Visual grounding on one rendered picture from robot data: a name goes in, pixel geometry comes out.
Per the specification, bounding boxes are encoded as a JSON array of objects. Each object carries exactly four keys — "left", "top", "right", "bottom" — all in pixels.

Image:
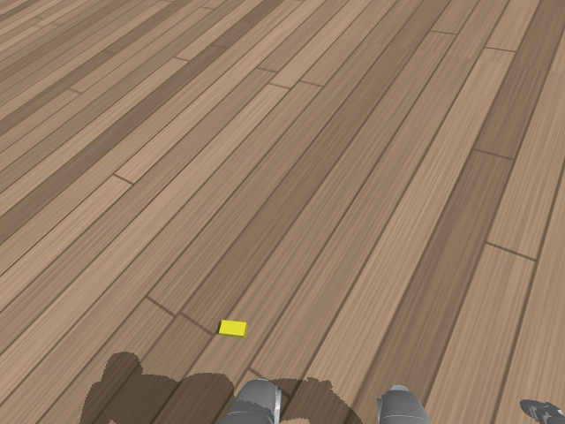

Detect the small box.
[{"left": 219, "top": 320, "right": 248, "bottom": 338}]

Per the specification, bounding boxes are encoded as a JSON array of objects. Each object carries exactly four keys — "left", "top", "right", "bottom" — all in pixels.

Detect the right robot hand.
[{"left": 520, "top": 399, "right": 565, "bottom": 424}]

